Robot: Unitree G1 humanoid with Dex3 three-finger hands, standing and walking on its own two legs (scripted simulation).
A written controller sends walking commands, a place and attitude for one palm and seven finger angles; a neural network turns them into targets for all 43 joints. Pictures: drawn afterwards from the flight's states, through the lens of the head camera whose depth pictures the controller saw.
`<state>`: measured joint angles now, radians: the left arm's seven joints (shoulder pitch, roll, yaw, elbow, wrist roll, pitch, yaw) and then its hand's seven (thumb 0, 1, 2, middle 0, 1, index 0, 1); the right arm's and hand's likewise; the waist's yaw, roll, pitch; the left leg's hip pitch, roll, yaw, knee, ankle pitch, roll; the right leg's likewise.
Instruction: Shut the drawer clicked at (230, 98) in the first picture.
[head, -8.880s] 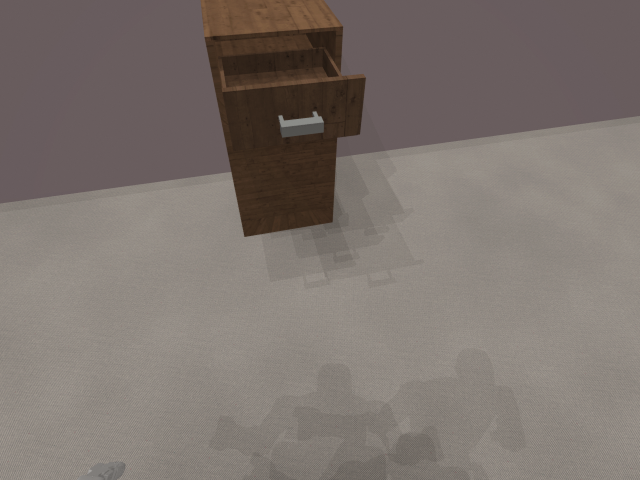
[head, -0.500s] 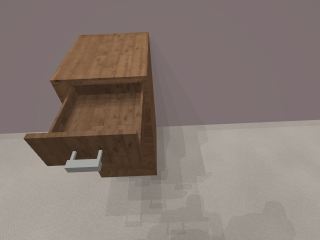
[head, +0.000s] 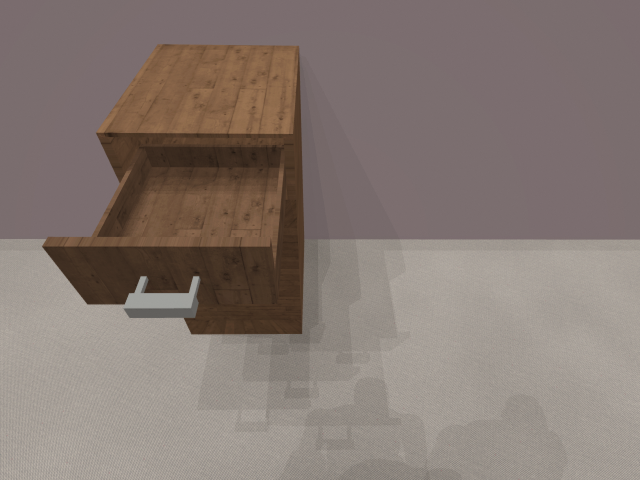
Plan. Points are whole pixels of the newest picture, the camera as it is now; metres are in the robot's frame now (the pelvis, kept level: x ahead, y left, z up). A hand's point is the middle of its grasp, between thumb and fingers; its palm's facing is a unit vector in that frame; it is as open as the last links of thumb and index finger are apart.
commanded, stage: look again from close up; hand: left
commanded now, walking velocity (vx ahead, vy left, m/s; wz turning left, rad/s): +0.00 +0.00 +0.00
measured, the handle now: (165, 293) +0.39 +0.28 -0.05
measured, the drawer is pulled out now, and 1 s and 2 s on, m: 0.29 0.29 0.29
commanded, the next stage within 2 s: shuffle to correct the standing spot in 0.46 s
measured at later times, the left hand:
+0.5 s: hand out of the picture +0.01 +0.23 -0.17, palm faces +0.04 -0.98 -0.21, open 7.4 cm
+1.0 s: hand out of the picture +0.02 +0.20 -0.20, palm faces +0.12 -0.98 -0.14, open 7.3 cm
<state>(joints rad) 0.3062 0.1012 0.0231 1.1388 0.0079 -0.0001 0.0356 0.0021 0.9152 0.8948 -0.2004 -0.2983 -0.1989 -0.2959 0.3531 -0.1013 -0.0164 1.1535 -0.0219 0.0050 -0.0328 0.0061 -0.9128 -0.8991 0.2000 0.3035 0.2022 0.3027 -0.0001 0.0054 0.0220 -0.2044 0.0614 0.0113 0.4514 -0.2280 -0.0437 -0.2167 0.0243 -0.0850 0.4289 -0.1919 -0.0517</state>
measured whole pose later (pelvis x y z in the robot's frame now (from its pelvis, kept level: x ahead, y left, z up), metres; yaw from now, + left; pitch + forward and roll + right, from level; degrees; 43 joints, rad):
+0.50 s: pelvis +0.01 +0.06 +0.00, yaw +0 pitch -1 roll +0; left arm 0.31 0.16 0.00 1.08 0.01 -0.01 0.03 0.00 0.91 0.90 -0.20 -0.30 -0.20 -0.30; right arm 0.30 -0.16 0.01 1.08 -0.02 -0.03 -0.02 0.01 -0.92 -0.90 0.20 0.30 0.20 0.30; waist 0.00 0.00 0.01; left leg -0.17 -0.04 0.07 0.44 -0.26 0.06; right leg -0.23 -0.06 -0.05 0.47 -0.22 0.03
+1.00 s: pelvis +0.08 +0.05 -0.02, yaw +2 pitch +0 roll -1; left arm 0.39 0.13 0.03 1.10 0.02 -0.04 0.03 0.00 0.91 0.89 -0.20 -0.30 -0.20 -0.30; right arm 0.31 -0.13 0.00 1.12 -0.02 -0.03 -0.01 0.01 -0.91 -0.90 0.20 0.30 0.20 0.30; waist 0.02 -0.03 0.04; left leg -0.21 -0.01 0.10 0.62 -0.41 0.06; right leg -0.19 -0.06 -0.09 0.60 -0.40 0.02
